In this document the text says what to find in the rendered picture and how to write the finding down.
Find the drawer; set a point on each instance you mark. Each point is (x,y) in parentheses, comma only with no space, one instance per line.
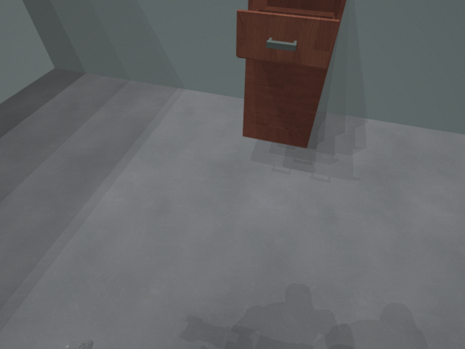
(315,35)

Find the handle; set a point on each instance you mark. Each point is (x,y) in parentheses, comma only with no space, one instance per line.
(281,45)

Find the cabinet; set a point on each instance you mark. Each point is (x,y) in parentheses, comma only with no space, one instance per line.
(281,100)

